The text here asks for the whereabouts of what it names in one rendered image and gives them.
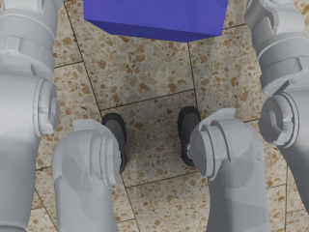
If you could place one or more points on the robot left shin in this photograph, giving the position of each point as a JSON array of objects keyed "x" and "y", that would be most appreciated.
[{"x": 78, "y": 125}]

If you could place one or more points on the robot left foot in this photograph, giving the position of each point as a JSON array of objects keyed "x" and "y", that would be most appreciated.
[{"x": 116, "y": 124}]

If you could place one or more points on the left robot upper arm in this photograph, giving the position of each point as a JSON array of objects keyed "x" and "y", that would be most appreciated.
[{"x": 29, "y": 109}]

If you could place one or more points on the right robot upper arm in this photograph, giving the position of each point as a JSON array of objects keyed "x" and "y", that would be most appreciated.
[{"x": 284, "y": 123}]

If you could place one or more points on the right robot forearm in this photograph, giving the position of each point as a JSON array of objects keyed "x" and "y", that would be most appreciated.
[{"x": 281, "y": 45}]

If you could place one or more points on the left robot forearm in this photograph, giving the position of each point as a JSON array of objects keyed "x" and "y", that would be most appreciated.
[{"x": 27, "y": 36}]

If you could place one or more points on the carton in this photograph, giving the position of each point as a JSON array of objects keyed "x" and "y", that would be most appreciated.
[{"x": 181, "y": 21}]

